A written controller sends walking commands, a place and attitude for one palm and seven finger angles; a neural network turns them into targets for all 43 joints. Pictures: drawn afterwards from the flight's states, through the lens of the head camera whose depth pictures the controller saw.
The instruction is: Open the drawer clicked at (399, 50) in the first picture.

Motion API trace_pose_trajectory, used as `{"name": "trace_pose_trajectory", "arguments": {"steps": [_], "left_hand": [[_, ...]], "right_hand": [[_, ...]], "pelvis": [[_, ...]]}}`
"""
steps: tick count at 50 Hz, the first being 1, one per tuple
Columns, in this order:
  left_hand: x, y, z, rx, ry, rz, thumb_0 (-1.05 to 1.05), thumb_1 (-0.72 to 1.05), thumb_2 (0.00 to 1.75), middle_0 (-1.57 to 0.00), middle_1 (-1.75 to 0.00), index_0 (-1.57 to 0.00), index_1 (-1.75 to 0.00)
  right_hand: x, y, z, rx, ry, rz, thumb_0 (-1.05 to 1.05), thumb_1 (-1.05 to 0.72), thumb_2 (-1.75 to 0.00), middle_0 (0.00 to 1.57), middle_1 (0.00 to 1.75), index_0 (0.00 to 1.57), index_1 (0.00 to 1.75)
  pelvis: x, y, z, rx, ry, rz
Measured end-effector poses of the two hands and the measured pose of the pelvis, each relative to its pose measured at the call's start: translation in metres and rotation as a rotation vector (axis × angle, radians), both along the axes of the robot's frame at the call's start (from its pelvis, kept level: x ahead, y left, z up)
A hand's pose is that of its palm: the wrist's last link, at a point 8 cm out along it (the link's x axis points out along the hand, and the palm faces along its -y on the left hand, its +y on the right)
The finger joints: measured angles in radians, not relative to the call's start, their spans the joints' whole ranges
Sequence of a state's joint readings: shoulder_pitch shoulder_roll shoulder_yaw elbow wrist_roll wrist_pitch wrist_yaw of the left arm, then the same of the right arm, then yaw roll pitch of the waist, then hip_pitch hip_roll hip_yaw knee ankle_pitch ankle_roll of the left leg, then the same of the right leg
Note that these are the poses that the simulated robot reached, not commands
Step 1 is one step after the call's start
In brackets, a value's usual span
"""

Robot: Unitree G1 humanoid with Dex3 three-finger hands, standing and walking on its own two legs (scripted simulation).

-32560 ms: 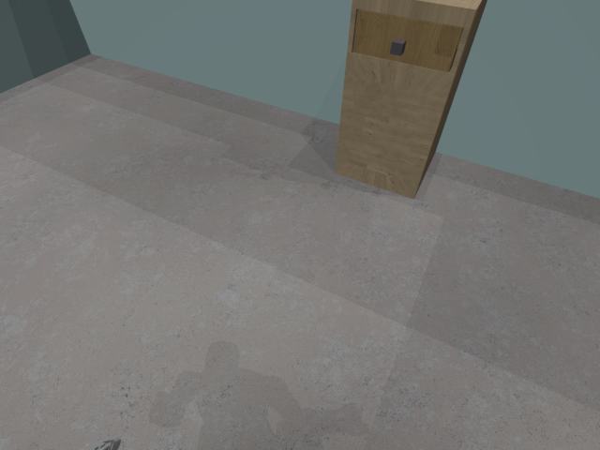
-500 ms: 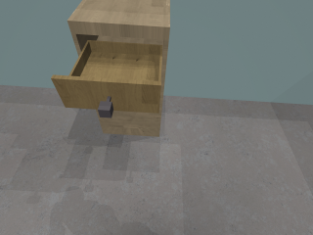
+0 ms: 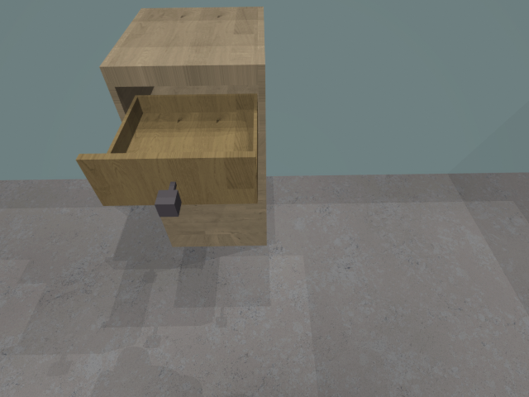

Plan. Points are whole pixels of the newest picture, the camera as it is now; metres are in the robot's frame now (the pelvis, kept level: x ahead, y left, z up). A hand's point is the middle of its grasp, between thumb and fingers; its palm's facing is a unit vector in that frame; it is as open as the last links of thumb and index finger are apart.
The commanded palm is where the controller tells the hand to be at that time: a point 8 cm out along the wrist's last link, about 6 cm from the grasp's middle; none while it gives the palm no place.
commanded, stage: let the arm hang, fingers relaxed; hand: left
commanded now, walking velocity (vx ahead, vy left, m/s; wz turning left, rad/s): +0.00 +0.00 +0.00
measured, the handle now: (170, 196) +0.53 +0.24 -0.06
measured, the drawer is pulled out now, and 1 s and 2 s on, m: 0.30 0.30 0.30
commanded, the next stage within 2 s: look to check the result in 0.16 s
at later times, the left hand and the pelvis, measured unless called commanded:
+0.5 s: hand out of the picture -0.02 +0.14 -0.17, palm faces +0.02 -0.98 -0.19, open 7.4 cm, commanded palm none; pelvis +0.00 -0.02 +0.00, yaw +0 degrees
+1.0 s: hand out of the picture +0.01 +0.14 -0.17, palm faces +0.02 -0.98 -0.22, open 7.4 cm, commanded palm none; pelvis +0.01 -0.04 +0.00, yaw +0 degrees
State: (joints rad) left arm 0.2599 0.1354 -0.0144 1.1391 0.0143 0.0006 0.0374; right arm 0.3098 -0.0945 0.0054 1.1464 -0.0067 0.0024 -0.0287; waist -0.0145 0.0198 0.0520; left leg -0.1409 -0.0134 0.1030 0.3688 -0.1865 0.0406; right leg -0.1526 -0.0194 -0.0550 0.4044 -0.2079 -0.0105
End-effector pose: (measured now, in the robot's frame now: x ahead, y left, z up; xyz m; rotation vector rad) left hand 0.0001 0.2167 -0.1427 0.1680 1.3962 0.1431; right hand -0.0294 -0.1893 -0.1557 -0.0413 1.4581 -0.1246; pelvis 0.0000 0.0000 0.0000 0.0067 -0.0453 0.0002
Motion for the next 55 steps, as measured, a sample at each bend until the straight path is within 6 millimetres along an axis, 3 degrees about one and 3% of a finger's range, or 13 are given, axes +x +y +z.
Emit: {"name": "trace_pose_trajectory", "arguments": {"steps": [7, 25, 37, 55], "left_hand": [[0.002, -0.003, 0.001, 0.002, -0.003, 0.003, 0.01, 0.92, 0.90, -0.20, -0.30, -0.20, -0.30], [-0.023, -0.024, 0.001, -0.010, 0.074, 0.031, 0.00, 0.91, 0.90, -0.20, -0.30, -0.20, -0.30], [-0.010, -0.031, 0.002, 0.000, 0.038, 0.026, 0.00, 0.91, 0.90, -0.20, -0.30, -0.20, -0.30], [0.008, -0.033, 0.005, 0.022, 0.007, 0.016, 0.00, 0.91, 0.90, -0.20, -0.30, -0.20, -0.30]], "right_hand": [[-0.002, -0.012, 0.001, -0.019, 0.006, -0.008, 0.00, -0.91, -0.90, 0.20, 0.29, 0.20, 0.30], [0.004, -0.040, 0.003, -0.048, 0.021, 0.008, 0.00, -0.91, -0.90, 0.20, 0.29, 0.20, 0.30], [0.019, -0.046, 0.001, -0.034, -0.015, 0.015, 0.00, -0.91, -0.90, 0.20, 0.29, 0.20, 0.30], [0.012, -0.065, 0.002, -0.054, 0.015, 0.005, 0.00, -0.91, -0.90, 0.20, 0.29, 0.20, 0.30]], "pelvis": [[0.001, -0.006, 0.000, -0.001, 0.001, -0.003], [0.003, -0.022, 0.001, -0.001, 0.005, -0.001], [0.005, -0.031, 0.001, -0.001, 0.003, 0.000], [0.009, -0.041, 0.001, -0.002, 0.004, -0.001]]}}
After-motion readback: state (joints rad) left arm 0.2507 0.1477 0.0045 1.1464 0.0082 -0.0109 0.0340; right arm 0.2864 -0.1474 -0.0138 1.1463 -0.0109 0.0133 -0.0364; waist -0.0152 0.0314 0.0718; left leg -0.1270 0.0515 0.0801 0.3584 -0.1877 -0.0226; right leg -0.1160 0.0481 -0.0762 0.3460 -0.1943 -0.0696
